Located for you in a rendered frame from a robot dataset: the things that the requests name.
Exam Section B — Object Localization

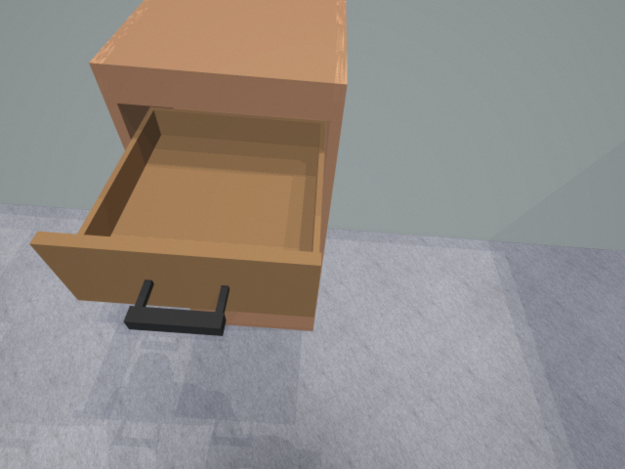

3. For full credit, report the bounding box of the drawer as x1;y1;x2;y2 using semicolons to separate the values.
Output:
30;107;326;318

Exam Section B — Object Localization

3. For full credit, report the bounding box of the cabinet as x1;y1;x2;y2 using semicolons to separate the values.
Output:
89;0;348;331

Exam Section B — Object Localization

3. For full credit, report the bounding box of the handle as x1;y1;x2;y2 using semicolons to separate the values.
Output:
124;279;229;336

